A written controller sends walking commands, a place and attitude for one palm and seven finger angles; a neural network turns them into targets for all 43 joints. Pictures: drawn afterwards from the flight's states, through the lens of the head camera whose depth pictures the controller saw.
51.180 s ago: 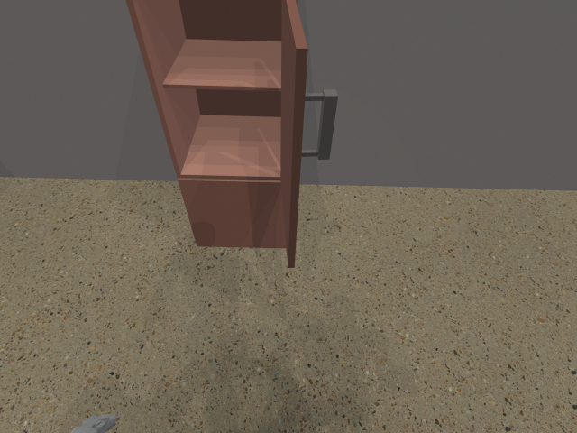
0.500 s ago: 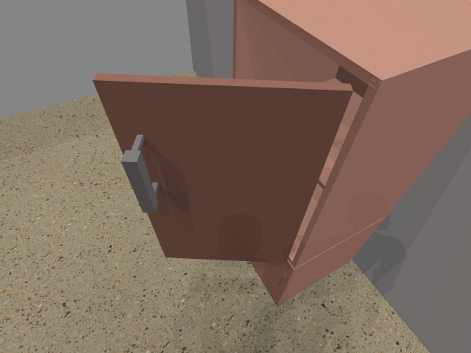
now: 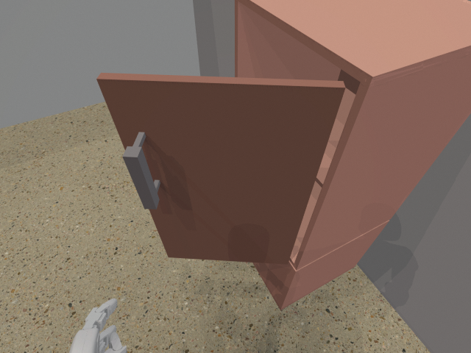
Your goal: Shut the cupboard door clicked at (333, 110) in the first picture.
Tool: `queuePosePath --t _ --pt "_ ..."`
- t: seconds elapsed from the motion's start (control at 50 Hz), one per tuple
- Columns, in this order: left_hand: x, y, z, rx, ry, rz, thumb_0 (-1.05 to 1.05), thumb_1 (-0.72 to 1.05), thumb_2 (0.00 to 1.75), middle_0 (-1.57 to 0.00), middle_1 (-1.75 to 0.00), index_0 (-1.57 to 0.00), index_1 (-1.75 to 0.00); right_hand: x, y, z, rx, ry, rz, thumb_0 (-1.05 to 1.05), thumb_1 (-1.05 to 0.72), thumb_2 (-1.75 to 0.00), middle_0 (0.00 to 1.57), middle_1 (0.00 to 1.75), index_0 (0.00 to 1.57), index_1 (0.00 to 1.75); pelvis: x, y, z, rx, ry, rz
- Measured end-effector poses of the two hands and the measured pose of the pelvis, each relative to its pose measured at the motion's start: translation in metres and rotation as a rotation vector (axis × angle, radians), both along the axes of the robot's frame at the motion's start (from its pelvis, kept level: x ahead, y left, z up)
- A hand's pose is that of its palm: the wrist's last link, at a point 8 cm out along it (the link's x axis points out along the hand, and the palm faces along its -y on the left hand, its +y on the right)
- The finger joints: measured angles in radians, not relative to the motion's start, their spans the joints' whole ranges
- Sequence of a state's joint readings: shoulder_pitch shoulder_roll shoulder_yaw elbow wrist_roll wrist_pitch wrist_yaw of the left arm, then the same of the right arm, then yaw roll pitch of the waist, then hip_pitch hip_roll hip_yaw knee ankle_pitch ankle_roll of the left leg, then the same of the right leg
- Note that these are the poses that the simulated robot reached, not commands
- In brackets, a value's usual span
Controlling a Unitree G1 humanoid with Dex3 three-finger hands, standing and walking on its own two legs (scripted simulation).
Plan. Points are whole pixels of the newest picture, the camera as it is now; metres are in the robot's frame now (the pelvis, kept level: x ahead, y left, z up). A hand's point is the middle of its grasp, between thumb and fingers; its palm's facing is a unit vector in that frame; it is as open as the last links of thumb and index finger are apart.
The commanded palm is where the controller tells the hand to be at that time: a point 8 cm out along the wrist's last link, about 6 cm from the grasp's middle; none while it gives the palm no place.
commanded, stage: raise the hand and make a fist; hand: left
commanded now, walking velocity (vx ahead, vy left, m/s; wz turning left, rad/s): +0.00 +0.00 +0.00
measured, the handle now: (146, 171) +0.41 +0.18 +0.09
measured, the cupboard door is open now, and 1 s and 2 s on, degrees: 59 59 59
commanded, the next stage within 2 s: bring the fist close to the handle in 1.78 s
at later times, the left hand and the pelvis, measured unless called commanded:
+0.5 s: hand (129, 340) +0.15 +0.16 +0.02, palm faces +0.00 -1.00 -0.05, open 5.1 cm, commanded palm +0.13 +0.22 +0.00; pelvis -0.05 -0.03 -0.08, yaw +2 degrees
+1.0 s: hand (115, 303) +0.19 +0.19 +0.03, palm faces -0.07 -1.00 -0.04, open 3.2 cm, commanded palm +0.16 +0.25 +0.05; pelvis -0.02 +0.02 -0.04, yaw +0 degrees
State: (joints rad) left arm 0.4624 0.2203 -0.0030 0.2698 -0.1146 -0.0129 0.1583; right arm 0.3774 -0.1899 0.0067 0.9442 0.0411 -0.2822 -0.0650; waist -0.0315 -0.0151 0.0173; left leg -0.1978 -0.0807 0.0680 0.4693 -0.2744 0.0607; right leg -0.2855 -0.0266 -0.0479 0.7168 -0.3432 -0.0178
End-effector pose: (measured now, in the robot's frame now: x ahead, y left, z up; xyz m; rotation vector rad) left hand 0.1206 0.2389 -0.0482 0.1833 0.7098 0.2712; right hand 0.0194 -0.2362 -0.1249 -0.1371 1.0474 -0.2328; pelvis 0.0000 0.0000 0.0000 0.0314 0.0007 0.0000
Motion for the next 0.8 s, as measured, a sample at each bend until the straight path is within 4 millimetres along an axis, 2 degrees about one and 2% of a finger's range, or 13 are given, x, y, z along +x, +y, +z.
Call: queuePosePath --t 0.04,0.08,0.14,0.22,0.3,0.34,0.4,0.48,0.52,0.58,0.66,0.74,0.8 --pt "0.04 -0.01 0.038 0.002 -0.252 -0.048 0.03 0.94 0.9 -0.23 -0.34 -0.23 -0.34 0.018 -0.011 -0.001 -0.002 -0.108 0.041 0.02 -0.92 -0.89 0.2 0.3 0.21 0.3 -0.004 -0.002 -0.007 0.007 0.006 0.031" --pt "0.067 -0.025 0.065 -0.035 -0.464 -0.105 0.02 0.94 0.9 -0.25 -0.36 -0.25 -0.36 0.039 -0.022 -0.002 -0.011 -0.202 0.073 0.02 -0.91 -0.89 0.2 0.3 0.21 0.3 -0.01 -0.004 -0.015 0.003 0.035 0.034" --pt "0.078 -0.046 0.074 -0.154 -0.675 -0.215 0.01 0.93 0.9 -0.29 -0.41 -0.29 -0.41 0.071 -0.036 0.009 -0.038 -0.324 0.093 0.02 -0.91 -0.89 0.2 0.3 0.21 0.3 -0.02 -0.013 -0.026 0.0 0.09 0.008" --pt "0.047 -0.056 0.035 -0.251 -0.691 -0.328 0.01 0.91 0.9 -0.36 -0.48 -0.36 -0.48 0.106 -0.052 0.032 -0.094 -0.453 0.142 0.02 -0.91 -0.89 0.2 0.3 0.21 0.3 -0.032 -0.028 -0.045 0.009 0.139 -0.02" --pt "-0.007 -0.031 -0.002 -0.203 -0.528 -0.232 0.01 0.9 0.9 -0.44 -0.55 -0.44 -0.56 0.137 -0.057 0.043 -0.14 -0.538 0.215 0.01 -0.91 -0.9 0.2 0.3 0.2 0.3 -0.04 -0.035 -0.06 -0.009 0.159 -0.003" --pt "-0.027 -0.014 0.002 -0.137 -0.529 -0.153 0.02 0.9 0.9 -0.47 -0.59 -0.47 -0.59 0.15 -0.053 0.042 -0.144 -0.568 0.249 0.01 -0.91 -0.9 0.2 0.3 0.2 0.3 -0.042 -0.035 -0.066 -0.025 0.168 0.013" --pt "-0.034 -0.002 0.031 -0.051 -0.682 -0.115 0.02 0.9 0.9 -0.53 -0.65 -0.52 -0.65 0.161 -0.039 0.032 -0.126 -0.589 0.295 0.01 -0.91 -0.9 0.19 0.3 0.2 0.3 -0.044 -0.035 -0.072 -0.05 0.175 0.036" --pt "-0.006 -0.019 0.064 -0.082 -0.885 -0.258 0.02 0.9 0.9 -0.59 -0.73 -0.59 -0.73 0.16 -0.014 0.012 -0.067 -0.572 0.315 0.01 -0.9 -0.9 0.19 0.3 0.2 0.3 -0.048 -0.031 -0.076 -0.072 0.177 0.048" --pt "0.017 -0.033 0.063 -0.143 -0.854 -0.369 0.02 0.9 0.9 -0.63 -0.77 -0.63 -0.77 0.15 -0.004 0.004 -0.031 -0.54 0.291 0.01 -0.9 -0.9 0.2 0.3 0.2 0.3 -0.049 -0.029 -0.075 -0.07 0.177 0.041" --pt "0.044 -0.045 0.049 -0.225 -0.667 -0.467 0.01 0.9 0.9 -0.68 -0.83 -0.68 -0.83 0.128 0.006 -0.002 0.014 -0.475 0.224 0.01 -0.9 -0.89 0.2 0.3 0.21 0.3 -0.046 -0.024 -0.067 -0.058 0.173 0.022" --pt "0.054 -0.029 0.053 -0.232 -0.549 -0.353 0.02 0.89 0.9 -0.76 -0.91 -0.76 -0.91 0.099 0.008 0.0 0.026 -0.397 0.13 0.02 -0.9 -0.89 0.2 0.3 0.21 0.3 -0.036 -0.016 -0.053 -0.043 0.162 -0.007" --pt "0.046 0.002 0.082 -0.132 -0.659 -0.212 0.02 0.9 0.9 -0.83 -0.99 -0.83 -0.99 0.082 0.005 0.001 -0.002 -0.336 0.117 0.02 -0.9 -0.89 0.2 0.3 0.21 0.3 -0.026 -0.008 -0.046 -0.045 0.161 -0.011" --pt "0.041 0.01 0.093 -0.095 -0.732 -0.221 0.02 0.9 0.9 -0.88 -1.05 -0.88 -1.05 0.081 0.002 0.0 -0.031 -0.312 0.159 0.02 -0.9 -0.89 0.2 0.3 0.21 0.3 -0.025 0.0 -0.047 -0.054 0.165 0.003"
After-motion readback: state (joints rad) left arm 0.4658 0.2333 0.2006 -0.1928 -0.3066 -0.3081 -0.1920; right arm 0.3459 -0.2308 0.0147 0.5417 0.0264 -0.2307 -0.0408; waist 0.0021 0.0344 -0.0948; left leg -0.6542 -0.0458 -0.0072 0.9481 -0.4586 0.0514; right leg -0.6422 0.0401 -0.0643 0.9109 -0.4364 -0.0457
